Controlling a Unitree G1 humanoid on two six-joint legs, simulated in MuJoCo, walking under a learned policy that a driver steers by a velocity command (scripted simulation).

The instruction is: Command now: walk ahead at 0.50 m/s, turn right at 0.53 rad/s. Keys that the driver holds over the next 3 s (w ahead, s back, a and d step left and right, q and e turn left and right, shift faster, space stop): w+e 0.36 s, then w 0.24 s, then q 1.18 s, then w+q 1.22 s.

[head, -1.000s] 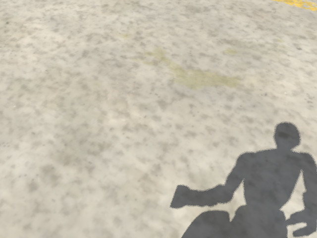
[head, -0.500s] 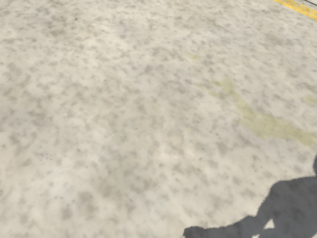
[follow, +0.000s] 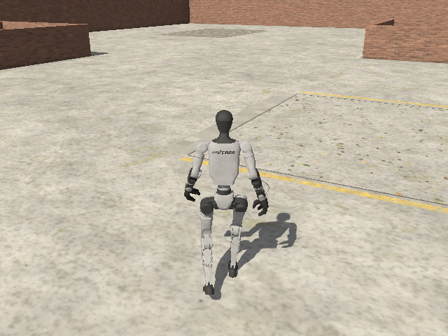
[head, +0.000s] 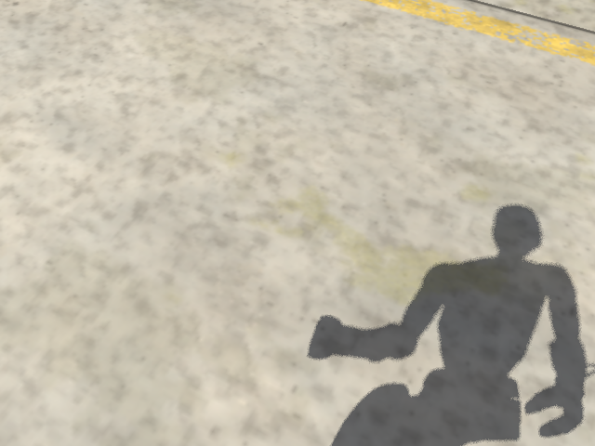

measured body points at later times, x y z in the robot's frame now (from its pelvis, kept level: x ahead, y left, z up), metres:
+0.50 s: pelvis +0.29 +0.02 +0.01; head +0.32 +0.02 +0.46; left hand +0.43 +0.28 -0.10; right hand +0.42 -0.27 -0.06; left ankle +0.40 +0.10 -0.71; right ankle +0.12 -0.06 -0.65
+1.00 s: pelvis +0.46 -0.06 +0.02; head +0.49 -0.08 +0.47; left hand +0.71 +0.14 -0.05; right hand +0.48 -0.36 -0.11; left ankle +0.43 +0.09 -0.63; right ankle +0.52 -0.18 -0.71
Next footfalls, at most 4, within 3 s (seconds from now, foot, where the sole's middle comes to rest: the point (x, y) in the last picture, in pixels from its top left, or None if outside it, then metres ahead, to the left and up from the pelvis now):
0.42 left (266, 444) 0.44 0.09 -0.75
0.86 right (393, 384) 0.56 -0.19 -0.75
1.28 left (274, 396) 0.54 0.08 -0.75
1.76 right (372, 382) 0.57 -0.14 -0.75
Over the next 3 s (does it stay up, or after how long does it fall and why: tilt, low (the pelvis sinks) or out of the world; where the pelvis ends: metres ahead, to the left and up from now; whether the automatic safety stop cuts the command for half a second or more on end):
stays up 0.84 0.34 0.03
